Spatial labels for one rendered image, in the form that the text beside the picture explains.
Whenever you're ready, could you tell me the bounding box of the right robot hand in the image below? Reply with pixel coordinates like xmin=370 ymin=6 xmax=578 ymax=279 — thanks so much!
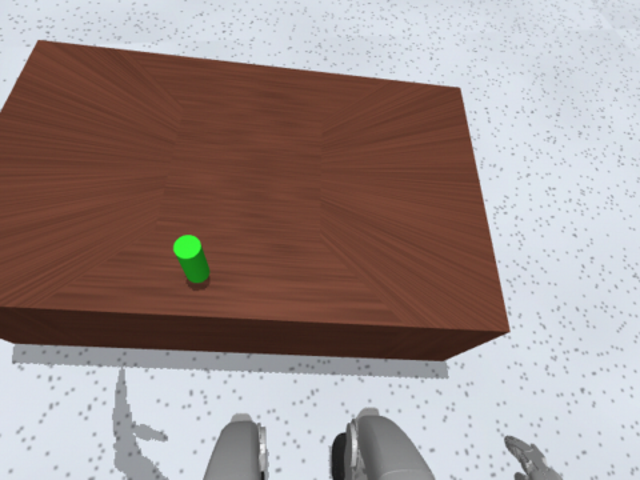
xmin=504 ymin=435 xmax=563 ymax=480

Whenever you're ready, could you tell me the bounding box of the can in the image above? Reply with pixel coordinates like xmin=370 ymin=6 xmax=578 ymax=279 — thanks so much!
xmin=173 ymin=235 xmax=210 ymax=283

